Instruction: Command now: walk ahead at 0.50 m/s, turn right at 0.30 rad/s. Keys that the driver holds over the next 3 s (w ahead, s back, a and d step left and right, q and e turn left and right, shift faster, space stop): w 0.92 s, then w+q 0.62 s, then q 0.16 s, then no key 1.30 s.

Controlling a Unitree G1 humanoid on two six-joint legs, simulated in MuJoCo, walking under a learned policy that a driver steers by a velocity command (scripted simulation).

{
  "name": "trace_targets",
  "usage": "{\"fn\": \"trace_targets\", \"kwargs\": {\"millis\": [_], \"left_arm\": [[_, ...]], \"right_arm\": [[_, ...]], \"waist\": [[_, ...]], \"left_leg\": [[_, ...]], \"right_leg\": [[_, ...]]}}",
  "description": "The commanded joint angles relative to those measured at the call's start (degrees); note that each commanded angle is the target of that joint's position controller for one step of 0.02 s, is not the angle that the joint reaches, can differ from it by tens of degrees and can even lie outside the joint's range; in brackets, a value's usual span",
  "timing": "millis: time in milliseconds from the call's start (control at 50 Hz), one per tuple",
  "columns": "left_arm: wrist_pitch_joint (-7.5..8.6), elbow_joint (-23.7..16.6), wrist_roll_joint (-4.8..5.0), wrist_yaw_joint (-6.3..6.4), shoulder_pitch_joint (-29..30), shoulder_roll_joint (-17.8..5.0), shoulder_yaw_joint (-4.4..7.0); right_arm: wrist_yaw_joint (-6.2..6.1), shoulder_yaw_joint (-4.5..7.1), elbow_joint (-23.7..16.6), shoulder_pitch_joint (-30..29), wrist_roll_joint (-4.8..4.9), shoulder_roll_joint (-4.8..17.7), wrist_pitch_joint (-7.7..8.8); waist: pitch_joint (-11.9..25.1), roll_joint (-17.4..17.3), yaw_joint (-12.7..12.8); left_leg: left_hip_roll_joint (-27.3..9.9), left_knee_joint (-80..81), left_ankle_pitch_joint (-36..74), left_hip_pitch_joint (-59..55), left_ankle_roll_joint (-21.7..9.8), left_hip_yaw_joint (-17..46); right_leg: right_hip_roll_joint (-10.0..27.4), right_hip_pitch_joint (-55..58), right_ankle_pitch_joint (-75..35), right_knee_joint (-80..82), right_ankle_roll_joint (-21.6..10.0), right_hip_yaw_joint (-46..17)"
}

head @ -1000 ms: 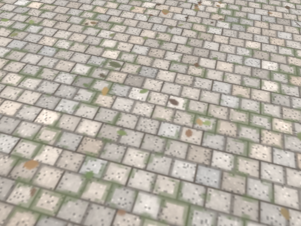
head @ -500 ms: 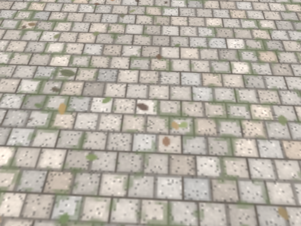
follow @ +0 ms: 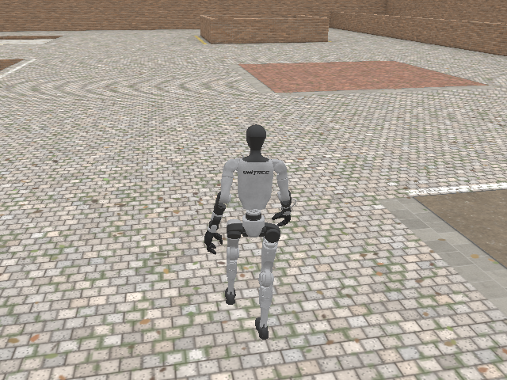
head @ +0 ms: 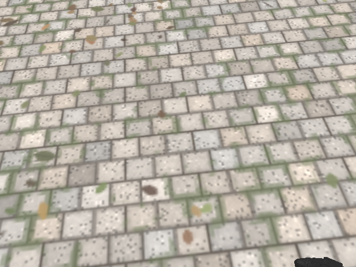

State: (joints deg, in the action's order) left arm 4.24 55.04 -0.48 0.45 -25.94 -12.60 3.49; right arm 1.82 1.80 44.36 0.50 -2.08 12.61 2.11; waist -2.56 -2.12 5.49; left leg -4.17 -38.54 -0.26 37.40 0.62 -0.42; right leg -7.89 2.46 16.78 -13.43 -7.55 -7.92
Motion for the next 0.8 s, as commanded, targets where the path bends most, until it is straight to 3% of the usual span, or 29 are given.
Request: {"fn": "trace_targets", "kwargs": {"millis": [20,60,80,100,120,140,160,180,200,260,320,380,440,560,600,620,640,660,680,700,720,740,760,800], "left_arm": [[0.62,-1.02,-0.53,0.77,-4.56,-7.79,1.18],[1.13,-1.6,-0.66,0.87,-1.62,-9.67,1.44],[1.28,-1.57,-0.9,0.6,-0.75,-10.3,1.52],[1.47,-1.93,-0.59,0.27,0.16,-9.82,1.35],[1.7,-3.91,-0.36,0.08,-1.4,-5.98,0.38],[1.06,-2.48,2.3,-0.15,-11.4,-2.78,0.13],[0.46,-1.87,-0.06,0.27,-6.63,-7.6,0.61],[0.5,-3.38,-0.5,-0.22,-0.02,-7.29,0.65],[0.5,-4.22,-0.55,-0.55,2.57,-6.1,0.37],[-0.9,-4.43,-1.69,-1.66,2.68,-4.25,0.05],[-1.5,-5.52,-2.02,-2.42,6.44,-3.42,-0.25],[-1.57,-8.32,-1.84,-2.79,15.12,-3.2,-0.68],[-1.35,-10.52,-1.49,-2.96,22.17,-1.97,-1.5],[-0.83,-12.92,-1.02,-2.62,29.2,-2.84,-1.7],[-0.43,-12.37,-1.18,-2.22,26.74,-3.69,-1.25],[-0.13,-10.86,-1.33,-1.83,22.19,-4.46,-0.76],[0.39,-7.91,-1.7,-1.33,13.81,-5.43,-0.07],[0.97,-5.6,-2.94,-0.66,4.34,-8.58,0.98],[0.9,-5.17,-4.16,-0.29,-1.31,-14.89,2.55],[-0.11,-4.77,-1.33,-0.81,-0.01,-13.42,2.66],[-0.3,-5.33,-0.36,-1.05,6.42,-10.28,1.79],[0.09,-5.91,-0.32,-1.36,10.37,-6.87,0.89],[0.49,-5.66,-0.41,-1.36,11.96,-5.19,0.4],[1.24,-4.26,-0.21,-0.99,11.36,-4.03,-0.01]], "right_arm": [[0.16,0.28,-6.22,-7.26,0.5,3.72,1.69],[-0.59,1.23,-4.11,0.72,0.7,6.19,2.21],[-1.27,1.94,-1.75,8.28,0.94,7.68,2.59],[-2.05,2.58,0.46,16.88,0.35,9.12,3.11],[-2.88,3.48,1.29,26.06,-1.01,13.67,3.2],[-1.98,4.71,2.76,25.1,-1.35,16.82,2.57],[-1.23,3.68,1.64,19.78,0.41,10.71,1.96],[-0.99,2.7,0.91,14.73,0.98,7.08,2.1],[-0.82,2.23,1.38,13.38,0.54,5.58,2.42],[-0.99,1.58,4.37,16.66,1.05,4.46,3.63],[-0.89,1.83,6.23,20.32,1.66,5.74,4.43],[-0.93,1.71,7.56,23.58,1.77,5.82,4.23],[-0.99,1.54,8.63,26.29,1.83,5.87,4.18],[-1.79,1.65,10.44,29.5,1.2,7.17,3.76],[-2.17,1.8,10.65,28.24,1.04,7.86,3.46],[-2.28,1.93,10.74,27.6,0.99,8.35,3.23],[-2.27,1.85,10.73,26.91,1.19,8.27,2.88],[-2.22,1.34,9.52,26.57,1.62,7.0,2.87],[-1.75,-0.07,7.52,32.14,3.63,0.7,2.85],[-1.98,1.37,8.61,31.58,2.26,5.83,2.58],[-1.89,1.86,7.41,26.46,1.53,6.68,2.42],[-1.46,1.53,6.78,23.37,1.39,5.53,2.72],[-1.21,1.51,6.95,22.56,1.19,4.65,2.38],[-0.47,1.33,7.89,24.21,-0.07,3.25,0.91]], "waist": [[-1.17,7.35,-0.01],[1.67,8.14,-4.24],[5.42,7.39,-7.61],[10.27,5.89,-11.76],[18.73,-1.64,-13.52],[22.24,-16.29,-8.02],[13.71,-3.47,-7.05],[5.98,0.69,-6.64],[3.1,2.35,-5.82],[2.19,-1.98,-3.82],[1.05,-2.25,-3.82],[-1.22,-1.96,-5.46],[-1.85,-2.17,-7.07],[-2.58,-2.68,-8.24],[-1.41,-2.85,-6.38],[1.06,-2.95,-4.39],[5.58,-1.33,-0.82],[11.8,1.35,2.51],[19.97,13.77,0.87],[20.28,10.72,0.65],[10.01,6.96,-2.14],[4.9,5.15,-3.29],[2.16,5.32,-4.99],[1.19,6.17,-7.22]], "left_leg": [[2.91,6.41,-0.45,-1.83,-2.39,-2.17],[5.62,9.29,-4.91,-13.35,-4.67,-2.53],[6.99,11.62,-5.39,-21.2,-5.88,-3.02],[3.43,13.16,-3.54,-33.57,-7.49,-0.28],[-10.58,11.53,-7.68,-46.65,-10.0,14.96],[-21.48,19.14,-8.42,-56.29,-18.69,41.41],[-18.11,22.5,-18.56,-48.25,-16.54,40.07],[-15.45,24.03,-17.26,-39.51,-15.04,30.17],[-12.77,25.49,-10.92,-34.82,-13.79,24.26],[-8.32,27.87,0.53,-29.91,-11.76,14.4],[-7.63,30.07,4.22,-30.41,-12.45,10.51],[-6.31,31.9,6.46,-31.69,-12.16,7.49],[-4.97,31.55,10.88,-32.57,-11.1,4.5],[-8.17,28.26,16.97,-40.04,-10.89,4.11],[-8.89,23.65,26.1,-41.97,-10.05,3.48],[-8.42,18.06,32.62,-42.38,-9.35,2.78],[-6.38,8.37,34.12,-40.48,-8.3,0.87],[-4.22,-5.01,21.05,-30.74,-7.25,-0.66],[4.49,-26.94,-13.29,-10.41,-4.44,-4.69],[6.77,-34.4,-29.28,-3.65,-5.04,1.42],[3.05,-35.0,-24.32,-0.49,-5.52,3.06],[1.07,-31.69,-20.13,-1.67,-5.49,3.1],[-0.54,-28.31,-17.96,-4.13,-5.28,2.78],[-1.52,-25.21,-15.87,-8.69,-4.15,1.94]], "right_leg": [[15.84,3.45,-40.68,-1.96,-3.46,-7.34],[16.08,2.95,-53.63,-8.0,-1.63,-6.22],[14.77,3.16,-57.78,-16.2,-0.88,-4.94],[12.71,-2.76,-50.32,-27.05,-0.24,-3.35],[8.71,-12.22,-27.33,-43.9,0.28,-0.37],[-0.8,-29.69,13.7,-60.27,2.6,3.0],[4.02,-34.8,8.86,-62.65,1.72,0.3],[5.89,-35.08,3.57,-59.82,1.93,0.74],[7.5,-34.2,1.22,-57.31,2.09,1.32],[9.78,-30.87,-0.38,-52.06,3.23,3.52],[11.38,-35.48,-3.29,-49.14,4.34,6.08],[13.07,-40.81,-9.34,-42.22,5.64,8.44],[12.51,-39.52,-14.48,-32.0,6.28,10.58],[10.33,-35.78,-13.53,-20.41,4.18,11.7],[8.6,-30.73,-9.4,-17.66,2.46,12.1],[6.85,-24.87,-7.9,-15.86,1.44,12.65],[5.43,-14.55,-9.74,-12.12,0.04,13.4],[12.77,-0.08,-7.85,-12.02,-2.42,5.93],[30.68,17.48,-4.57,-9.53,-9.44,-20.13],[32.16,14.6,-2.11,-2.98,-11.25,-31.26],[29.13,5.99,0.64,-1.93,-9.21,-21.4],[26.3,-2.05,-2.3,0.76,-7.51,-14.85],[23.26,-7.19,-5.26,2.8,-5.24,-9.68],[20.03,-12.39,-10.97,5.07,-3.5,-3.69]]}}
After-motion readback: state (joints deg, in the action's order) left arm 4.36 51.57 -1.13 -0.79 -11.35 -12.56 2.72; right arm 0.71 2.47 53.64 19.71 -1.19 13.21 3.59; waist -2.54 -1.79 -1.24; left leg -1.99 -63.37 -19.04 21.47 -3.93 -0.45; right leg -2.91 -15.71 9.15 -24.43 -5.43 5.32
